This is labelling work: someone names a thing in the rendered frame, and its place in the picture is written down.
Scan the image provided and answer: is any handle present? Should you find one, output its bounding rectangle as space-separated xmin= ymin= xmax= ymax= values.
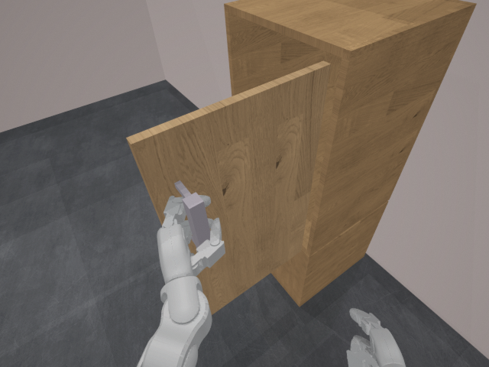
xmin=174 ymin=180 xmax=210 ymax=248

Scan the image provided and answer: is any cupboard door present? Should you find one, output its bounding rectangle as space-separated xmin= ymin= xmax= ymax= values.
xmin=126 ymin=61 xmax=331 ymax=315

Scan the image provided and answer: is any robot right hand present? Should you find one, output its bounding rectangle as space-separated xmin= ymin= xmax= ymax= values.
xmin=346 ymin=308 xmax=406 ymax=367

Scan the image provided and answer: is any robot left forearm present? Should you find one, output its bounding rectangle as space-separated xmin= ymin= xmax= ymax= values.
xmin=137 ymin=276 xmax=212 ymax=367

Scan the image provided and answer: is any robot left hand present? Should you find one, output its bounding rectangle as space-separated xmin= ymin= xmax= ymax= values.
xmin=157 ymin=195 xmax=225 ymax=284

